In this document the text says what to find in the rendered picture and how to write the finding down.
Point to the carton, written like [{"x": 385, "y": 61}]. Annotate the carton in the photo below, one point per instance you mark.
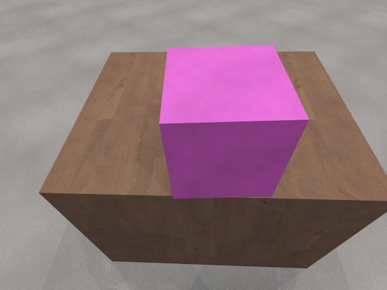
[{"x": 230, "y": 121}]

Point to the pedestal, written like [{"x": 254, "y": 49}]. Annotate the pedestal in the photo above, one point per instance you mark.
[{"x": 110, "y": 178}]

